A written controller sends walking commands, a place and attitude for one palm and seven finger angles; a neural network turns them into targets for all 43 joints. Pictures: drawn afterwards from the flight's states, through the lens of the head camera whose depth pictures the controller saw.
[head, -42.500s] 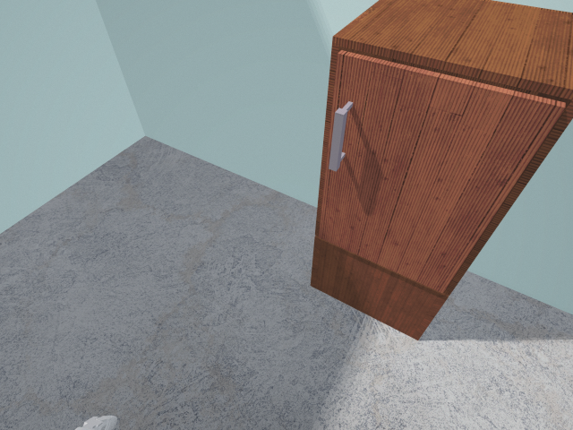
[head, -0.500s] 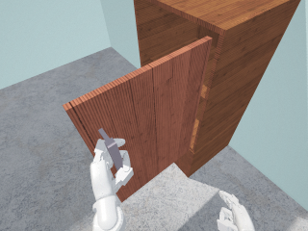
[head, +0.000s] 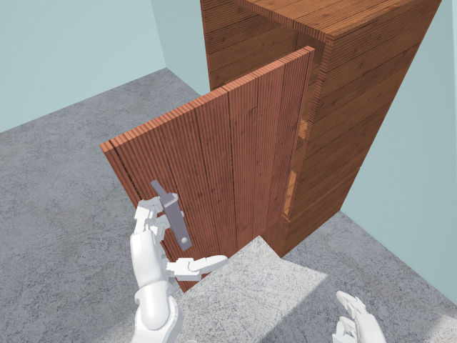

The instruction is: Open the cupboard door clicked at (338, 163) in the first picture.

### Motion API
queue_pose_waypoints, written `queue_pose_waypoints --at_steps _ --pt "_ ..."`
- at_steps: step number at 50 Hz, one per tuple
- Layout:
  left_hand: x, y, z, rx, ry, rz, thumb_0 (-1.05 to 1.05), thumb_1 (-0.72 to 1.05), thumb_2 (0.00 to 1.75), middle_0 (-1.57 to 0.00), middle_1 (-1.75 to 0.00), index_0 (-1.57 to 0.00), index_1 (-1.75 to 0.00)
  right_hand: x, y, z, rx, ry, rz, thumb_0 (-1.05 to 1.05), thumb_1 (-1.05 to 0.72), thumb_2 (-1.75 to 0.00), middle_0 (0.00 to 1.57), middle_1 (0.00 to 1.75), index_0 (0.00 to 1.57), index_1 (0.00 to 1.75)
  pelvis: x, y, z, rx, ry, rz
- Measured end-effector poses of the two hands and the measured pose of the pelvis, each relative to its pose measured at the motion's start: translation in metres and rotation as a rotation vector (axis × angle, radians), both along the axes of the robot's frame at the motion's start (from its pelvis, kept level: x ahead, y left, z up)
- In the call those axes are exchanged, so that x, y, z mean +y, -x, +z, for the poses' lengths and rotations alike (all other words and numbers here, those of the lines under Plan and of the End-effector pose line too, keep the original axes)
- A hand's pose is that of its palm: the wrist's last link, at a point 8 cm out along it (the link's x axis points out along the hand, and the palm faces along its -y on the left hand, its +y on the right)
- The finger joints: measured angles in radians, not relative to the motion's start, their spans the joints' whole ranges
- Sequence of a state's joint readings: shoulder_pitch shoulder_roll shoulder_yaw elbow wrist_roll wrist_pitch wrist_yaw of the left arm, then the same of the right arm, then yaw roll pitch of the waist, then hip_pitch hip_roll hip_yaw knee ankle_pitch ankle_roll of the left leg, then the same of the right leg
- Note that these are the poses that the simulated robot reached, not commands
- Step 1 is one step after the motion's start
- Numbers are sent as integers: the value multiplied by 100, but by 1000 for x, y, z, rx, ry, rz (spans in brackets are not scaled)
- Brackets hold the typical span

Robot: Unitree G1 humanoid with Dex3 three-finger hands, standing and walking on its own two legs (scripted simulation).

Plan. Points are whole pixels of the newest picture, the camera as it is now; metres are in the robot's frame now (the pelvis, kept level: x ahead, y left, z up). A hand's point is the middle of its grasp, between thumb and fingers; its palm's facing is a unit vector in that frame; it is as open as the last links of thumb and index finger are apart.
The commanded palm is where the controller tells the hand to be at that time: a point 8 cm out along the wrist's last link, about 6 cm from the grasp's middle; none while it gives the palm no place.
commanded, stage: open thumb and fingers to let go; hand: left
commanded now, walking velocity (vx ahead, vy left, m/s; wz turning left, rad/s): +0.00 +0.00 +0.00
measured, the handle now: (171, 217) +0.32 +0.12 +0.06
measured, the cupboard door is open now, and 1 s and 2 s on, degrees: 91 91 91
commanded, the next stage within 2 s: slide the hand sideways off the handle in 0.26 s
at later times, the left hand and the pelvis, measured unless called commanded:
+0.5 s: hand (179, 251) +0.26 +0.09 +0.06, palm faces -0.03 -1.00 -0.07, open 16.0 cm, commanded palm +0.24 +0.13 +0.06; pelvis -0.01 +0.03 -0.01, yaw +0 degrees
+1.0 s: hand (159, 275) +0.22 +0.12 +0.06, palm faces -0.09 -1.00 -0.01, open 16.3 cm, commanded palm +0.19 +0.17 +0.06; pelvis +0.00 +0.04 -0.01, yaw -1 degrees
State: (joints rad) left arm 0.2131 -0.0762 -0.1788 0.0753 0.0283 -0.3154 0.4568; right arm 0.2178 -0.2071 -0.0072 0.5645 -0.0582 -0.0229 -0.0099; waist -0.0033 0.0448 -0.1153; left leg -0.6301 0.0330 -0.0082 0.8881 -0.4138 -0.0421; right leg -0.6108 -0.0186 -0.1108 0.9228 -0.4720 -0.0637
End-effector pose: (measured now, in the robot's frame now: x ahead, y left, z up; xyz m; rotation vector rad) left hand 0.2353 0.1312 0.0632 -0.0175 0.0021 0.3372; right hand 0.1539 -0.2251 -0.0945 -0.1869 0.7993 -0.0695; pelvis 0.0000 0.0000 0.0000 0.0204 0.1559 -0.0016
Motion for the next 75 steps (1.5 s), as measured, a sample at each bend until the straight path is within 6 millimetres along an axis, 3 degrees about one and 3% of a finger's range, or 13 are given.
queue_pose_waypoints --at_steps 15,20,26,29,40,50,65,75 --pt "-2 -8 0 -4 -20 -52 -1 -49 31 -23 -60 -23 -59 40 -7 5 -38 -23 32 1 -90 -90 20 30 20 30 24 6 -4 -3 22 -8" --pt "2 -8 1 1 -30 -73 -1 -49 30 -28 -53 -27 -53 47 -4 5 -32 -29 39 1 -90 -90 20 30 20 30 29 7 -4 -7 26 -8" --pt "18 0 0 -22 -91 -433 -1 -49 30 -21 -41 -15 -41 46 5 3 -30 -14 32 1 -90 -90 20 30 20 30 36 11 -7 -9 31 1" --pt "19 2 0 -12 -41 -523 -1 -50 30 -19 -37 -13 -37 44 10 4 -45 -10 10 1 -90 -90 20 30 20 30 41 13 -7 -13 35 -1" --pt "18 20 1 -9 6 -468 -1 -50 30 -15 -31 -15 -31 50 7 16 -108 -19 -2 1 -90 -90 20 30 20 30 47 8 -9 -1 28 -25" --pt "42 33 -3 20 -24 -427 -1 -50 30 -15 -30 -15 -30 53 -8 12 -128 -24 23 1 -90 -90 20 30 20 30 43 4 -15 11 34 -17" --pt "63 45 -4 51 -34 -442 -1 -50 30 -16 -31 -17 -31 31 -15 8 -133 3 -12 1 -90 -90 20 30 20 30 32 -5 -19 38 34 -13" --pt "87 62 -5 66 -44 -398 -1 -49 30 -15 -31 -17 -31 20 -18 7 -139 21 -39 1 -90 -90 20 30 20 30 27 -6 -22 45 37 -8"
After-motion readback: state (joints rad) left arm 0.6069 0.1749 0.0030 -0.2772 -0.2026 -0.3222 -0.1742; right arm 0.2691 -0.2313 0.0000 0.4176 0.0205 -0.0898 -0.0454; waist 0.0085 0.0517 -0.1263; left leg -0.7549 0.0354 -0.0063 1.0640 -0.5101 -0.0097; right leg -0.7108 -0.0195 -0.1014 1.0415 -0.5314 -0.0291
